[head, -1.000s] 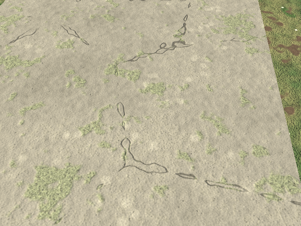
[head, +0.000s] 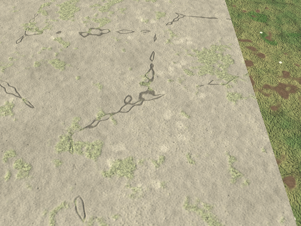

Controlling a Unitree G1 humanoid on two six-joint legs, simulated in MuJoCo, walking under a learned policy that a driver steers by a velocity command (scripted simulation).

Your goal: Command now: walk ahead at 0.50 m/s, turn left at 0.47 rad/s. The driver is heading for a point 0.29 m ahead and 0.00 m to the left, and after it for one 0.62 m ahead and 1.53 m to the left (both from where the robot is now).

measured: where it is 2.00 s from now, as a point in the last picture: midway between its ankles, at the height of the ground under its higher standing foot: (43, 138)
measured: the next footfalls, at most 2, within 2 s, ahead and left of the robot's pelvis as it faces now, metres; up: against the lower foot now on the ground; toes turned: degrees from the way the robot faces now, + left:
right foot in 0.26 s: +0.33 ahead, -0.13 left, +0.00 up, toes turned +14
left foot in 0.76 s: +0.52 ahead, +0.21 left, +0.00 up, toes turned +29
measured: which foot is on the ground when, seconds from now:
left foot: down 0.00-0.26, up 0.28-0.74, down 0.76-1.00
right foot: up 0.00-0.24, down 0.26-0.76, up 0.78-1.00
